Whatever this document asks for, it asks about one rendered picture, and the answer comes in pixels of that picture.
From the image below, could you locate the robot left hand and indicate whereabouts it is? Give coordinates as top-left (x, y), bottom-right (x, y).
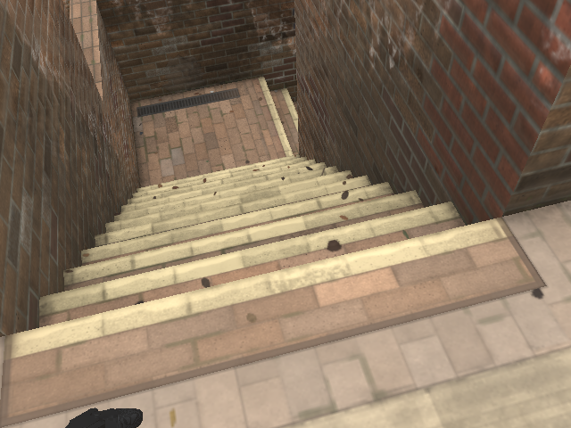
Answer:
top-left (65, 408), bottom-right (143, 428)

